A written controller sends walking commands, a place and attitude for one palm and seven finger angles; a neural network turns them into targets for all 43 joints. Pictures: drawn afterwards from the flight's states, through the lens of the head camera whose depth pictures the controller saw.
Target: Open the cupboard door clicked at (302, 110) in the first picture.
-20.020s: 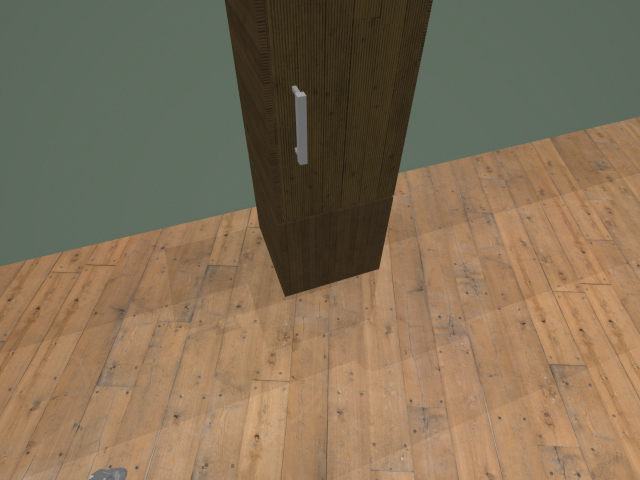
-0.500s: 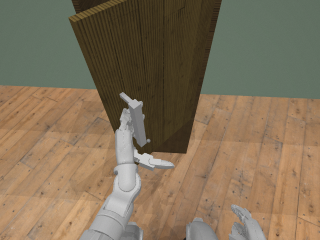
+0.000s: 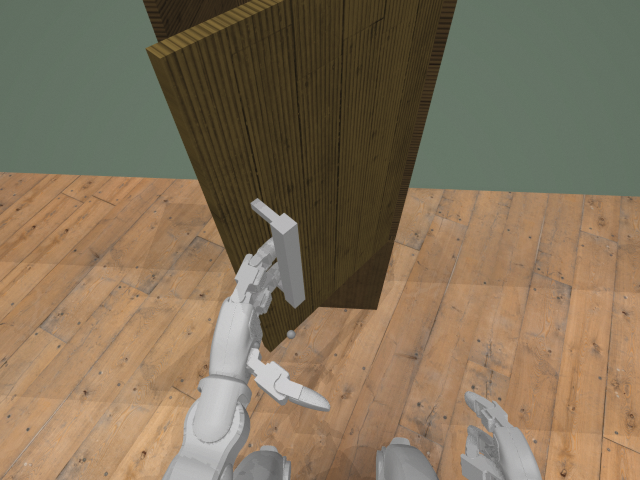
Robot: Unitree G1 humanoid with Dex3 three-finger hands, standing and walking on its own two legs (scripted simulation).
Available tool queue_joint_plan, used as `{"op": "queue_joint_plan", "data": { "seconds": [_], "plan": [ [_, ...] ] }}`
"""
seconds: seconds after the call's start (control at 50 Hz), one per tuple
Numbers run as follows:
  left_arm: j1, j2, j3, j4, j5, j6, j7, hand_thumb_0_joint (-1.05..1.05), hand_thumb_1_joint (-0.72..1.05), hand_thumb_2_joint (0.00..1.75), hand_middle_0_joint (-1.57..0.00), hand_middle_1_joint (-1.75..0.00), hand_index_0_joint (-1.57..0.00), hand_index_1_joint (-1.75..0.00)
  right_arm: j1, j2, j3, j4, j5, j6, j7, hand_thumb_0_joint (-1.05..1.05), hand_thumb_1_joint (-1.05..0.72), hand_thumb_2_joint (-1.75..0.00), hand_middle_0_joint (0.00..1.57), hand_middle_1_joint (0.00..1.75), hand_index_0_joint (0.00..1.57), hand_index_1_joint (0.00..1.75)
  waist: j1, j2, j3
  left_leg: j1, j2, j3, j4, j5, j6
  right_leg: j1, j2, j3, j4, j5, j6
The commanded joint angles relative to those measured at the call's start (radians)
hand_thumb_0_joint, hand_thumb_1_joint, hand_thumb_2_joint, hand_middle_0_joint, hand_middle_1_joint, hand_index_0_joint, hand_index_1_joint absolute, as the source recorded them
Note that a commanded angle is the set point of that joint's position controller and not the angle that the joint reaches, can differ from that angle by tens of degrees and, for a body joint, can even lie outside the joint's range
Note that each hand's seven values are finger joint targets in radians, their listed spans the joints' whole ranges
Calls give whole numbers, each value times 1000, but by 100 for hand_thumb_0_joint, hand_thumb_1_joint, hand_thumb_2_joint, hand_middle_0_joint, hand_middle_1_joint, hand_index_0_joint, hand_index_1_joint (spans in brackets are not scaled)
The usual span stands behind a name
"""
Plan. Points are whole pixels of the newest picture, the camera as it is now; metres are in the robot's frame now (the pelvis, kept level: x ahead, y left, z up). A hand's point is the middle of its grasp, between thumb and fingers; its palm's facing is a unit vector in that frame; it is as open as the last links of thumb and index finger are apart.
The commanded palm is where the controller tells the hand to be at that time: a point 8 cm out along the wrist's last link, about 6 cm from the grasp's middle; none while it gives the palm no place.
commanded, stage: slide the hand sideways off the handle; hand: left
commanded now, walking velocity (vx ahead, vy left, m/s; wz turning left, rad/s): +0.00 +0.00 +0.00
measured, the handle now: (279, 258) +0.37 +0.07 +0.06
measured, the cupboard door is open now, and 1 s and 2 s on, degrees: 49 49 49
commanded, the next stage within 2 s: draw the hand back to the body in 0.60 s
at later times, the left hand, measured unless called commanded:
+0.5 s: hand (248, 371) +0.23 +0.09 +0.05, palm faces -0.05 -1.00 -0.02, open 16.3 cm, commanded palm +0.21 +0.15 +0.05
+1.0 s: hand (203, 385) +0.21 +0.12 +0.10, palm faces -0.03 -1.00 -0.08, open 16.3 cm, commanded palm +0.18 +0.19 +0.10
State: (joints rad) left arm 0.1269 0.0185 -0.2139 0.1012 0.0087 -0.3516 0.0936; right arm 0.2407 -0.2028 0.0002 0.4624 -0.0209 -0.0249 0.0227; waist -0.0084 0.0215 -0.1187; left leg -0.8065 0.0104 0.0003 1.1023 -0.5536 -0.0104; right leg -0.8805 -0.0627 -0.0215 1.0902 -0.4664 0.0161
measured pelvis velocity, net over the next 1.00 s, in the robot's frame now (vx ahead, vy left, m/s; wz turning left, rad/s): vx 0.00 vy -0.01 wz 0.02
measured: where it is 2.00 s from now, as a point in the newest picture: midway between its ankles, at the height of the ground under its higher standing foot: outside the picture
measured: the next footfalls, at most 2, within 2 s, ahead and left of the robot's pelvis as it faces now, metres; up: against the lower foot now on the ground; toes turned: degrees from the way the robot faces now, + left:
none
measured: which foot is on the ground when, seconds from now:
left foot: down 0.00-1.00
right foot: down 0.00-1.00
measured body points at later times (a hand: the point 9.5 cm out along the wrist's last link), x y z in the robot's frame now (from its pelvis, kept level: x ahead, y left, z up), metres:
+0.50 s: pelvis +0.01 -0.01 -0.01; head +0.08 -0.02 +0.43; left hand +0.23 +0.15 +0.05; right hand +0.20 -0.23 -0.09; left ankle -0.01 +0.13 -0.66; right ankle +0.03 -0.13 -0.66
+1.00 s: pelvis +0.00 -0.01 +0.01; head +0.05 -0.02 +0.45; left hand +0.20 +0.18 +0.10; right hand +0.18 -0.23 -0.07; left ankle -0.01 +0.13 -0.66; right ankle +0.03 -0.13 -0.66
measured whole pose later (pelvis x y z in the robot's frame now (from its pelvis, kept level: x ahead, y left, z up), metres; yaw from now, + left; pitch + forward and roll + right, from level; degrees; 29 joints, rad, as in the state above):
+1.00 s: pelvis +0.00 -0.01 +0.01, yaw +1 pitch +12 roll -1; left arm 0.52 0.18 -0.01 -0.33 -0.15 -0.24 -0.10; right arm 0.29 -0.22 0.03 0.39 0.02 -0.08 -0.05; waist 0.00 0.05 -0.13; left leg -0.73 0.03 -0.04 1.09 -0.56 -0.03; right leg -0.79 -0.05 -0.06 1.06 -0.47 0.00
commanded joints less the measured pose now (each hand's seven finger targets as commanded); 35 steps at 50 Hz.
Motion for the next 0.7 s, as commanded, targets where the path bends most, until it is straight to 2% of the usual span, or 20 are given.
{"op": "queue_joint_plan", "data": {
  "seconds": [0.0, 0.04, 0.06, 0.08, 0.12, 0.2, 0.24, 0.26, 0.28, 0.3, 0.34, 0.38, 0.4, 0.48, 0.52, 0.54, 0.58, 0.62, 0.64, 0.68],
  "plan": [
    [-61, -3, 4, -315, -13, -73, -14, 0, -50, 30, -15, -30, -15, -30, -34, -101, -38, -171, 0, -58, -20, 0, -90, -90, 20, 30, 20, 30, -7, -75, -285, 79, -32, -10, -148, 288, 16, 263, 46, -31, -125, 282, -49],
    [-52, 19, 21, -338, -15, -78, -27, 0, -50, 30, -15, -30, -15, -30, -32, -105, -39, -169, 0, -61, -26, 0, -90, -90, 20, 30, 20, 30, -11, -90, -280, 66, -33, -14, -140, 278, 16, 256, 46, -29, -121, 273, -48],
    [-34, 19, 12, -352, -12, -76, -36, 0, -50, 30, -15, -30, -15, -30, -40, -105, -38, -174, 1, -65, -29, 0, -90, -90, 20, 30, 20, 30, -11, -48, -274, 74, -34, -16, -135, 290, 17, 240, 47, -30, -113, 274, -50],
    [-17, 16, 8, -356, -18, -74, -45, 0, -50, 30, -15, -30, -15, -30, -34, -102, -36, -174, 0, -68, -29, 0, -90, -90, 20, 30, 20, 30, -14, -46, -270, 72, -34, -15, -132, 281, 17, 232, 46, -33, -114, 268, -48],
    [14, 26, 19, -359, -29, -66, -66, 0, -50, 30, -15, -30, -15, -30, -32, -105, -36, -177, 2, -71, -33, 0, -90, -90, 20, 30, 20, 30, -14, -68, -268, 57, -37, -17, -126, 269, 17, 241, 46, -29, -116, 265, -46],
    [110, 54, 51, -404, -48, -47, -95, 0, -50, 30, -15, -30, -15, -30, -23, -105, -39, -191, 6, -75, -38, 0, -90, -90, 20, 30, 20, 30, -1, -53, -299, 70, -37, -18, -118, 329, 15, 264, 48, -31, -99, 324, -48],
    [150, 53, 50, -434, -57, -39, -104, 0, -50, 30, -15, -30, -15, -30, -21, -102, -38, -203, 8, -77, -38, 0, -90, -90, 20, 30, 20, 30, -2, -55, -294, 63, -39, -14, -113, 333, 15, 274, 47, -30, -102, 340, -45],
    [170, 74, 70, -431, -57, -34, -106, 0, -50, 30, -15, -30, -15, -30, -21, -105, -37, -205, 10, -77, -40, 0, -90, -90, 20, 30, 20, 30, 0, -61, -280, 54, -38, -18, -113, 337, 16, 273, 48, -30, -101, 339, -47],
    [149, 81, 70, -459, -57, -37, -108, 0, -50, 30, -15, -30, -15, -30, -26, -105, -36, -207, 8, -79, -41, 0, -90, -90, 20, 30, 20, 30, -8, -46, -279, 51, -39, -16, -105, 323, 16, 259, 46, -27, -98, 331, -44],
    [179, 88, 87, -446, -61, -36, -110, 0, -50, 30, -15, -30, -15, -30, -21, -104, -36, -205, 7, -79, -42, 0, -90, -90, 20, 30, 20, 30, -2, -62, -274, 40, -39, -16, -105, 310, 15, 266, 47, -27, -98, 320, -44],
    [193, 90, 92, -455, -66, -44, -119, 0, -50, 30, -15, -30, -15, -30, -22, -106, -37, -209, 8, -84, -45, 0, -90, -90, 20, 30, 20, 30, -7, -66, -256, 32, -39, -17, -100, 294, 14, 249, 48, -28, -98, 302, -43],
    [213, 109, 114, -477, -78, -53, -130, 0, -50, 30, -15, -30, -15, -30, -21, -108, -39, -212, 7, -90, -47, 0, -90, -90, 20, 30, 20, 30, -4, -60, -266, 22, -42, -14, -89, 295, 16, 256, 46, -19, -98, 306, -42],
    [267, 112, 123, -475, -84, -55, -139, 0, -50, 30, -15, -30, -15, -30, -21, -108, -40, -217, 9, -90, -47, 0, -90, -90, 20, 30, 20, 30, 6, -63, -271, 21, -42, -12, -90, 293, 15, 263, 49, -20, -96, 305, -43],
    [286, 115, 111, -520, -100, -65, -166, 0, -50, 30, -15, -30, -15, -30, -21, -113, -39, -229, 13, -101, -47, 0, -90, -90, 20, 30, 20, 30, -6, -35, -256, 7, -44, -14, -78, 278, 17, 238, 48, -20, -89, 282, -41],
    [329, 125, 126, -519, -109, -69, -175, 0, -50, 30, -15, -30, -15, -30, -16, -115, -42, -231, 14, -105, -48, 0, -90, -90, 20, 30, 20, 30, -3, -47, -248, -3, -44, -14, -74, 265, 16, 233, 50, -17, -89, 269, -40],
    [325, 139, 138, -525, -110, -70, -177, 0, -50, 30, -15, -30, -15, -30, -13, -118, -42, -232, 14, -105, -50, 0, -90, -90, 20, 30, 20, 30, -6, -64, -253, -11, -44, -15, -69, 258, 17, 234, 49, -16, -88, 261, -39],
    [284, 140, 133, -541, -110, -72, -180, 0, -50, 30, -15, -30, -15, -30, -17, -119, -41, -232, 13, -111, -55, 0, -90, -90, 20, 30, 20, 30, -14, -52, -247, -21, -44, -17, -57, 245, 18, 212, 50, -12, -84, 236, -39],
    [300, 121, 118, -534, -114, -72, -182, 0, -50, 30, -15, -30, -15, -30, -15, -118, -40, -233, 15, -118, -55, 0, -90, -90, 20, 30, 20, 30, -14, -53, -238, -28, -44, -18, -58, 219, 18, 199, 49, -15, -88, 198, -38],
    [281, 134, 126, -537, -113, -72, -181, 0, -50, 30, -15, -30, -15, -30, -14, -121, -41, -230, 16, -120, -57, 0, -90, -90, 20, 30, 20, 30, -17, -52, -233, -30, -43, -20, -55, 215, 17, 189, 51, -13, -87, 188, -39],
    [294, 131, 118, -554, -109, -68, -176, 0, -50, 30, -15, -30, -15, -30, -18, -120, -40, -238, 15, -124, -56, 0, -90, -90, 20, 30, 20, 30, -8, -30, -246, -24, -45, -20, -59, 214, 18, 188, 49, -15, -83, 179, -41]
  ]
}}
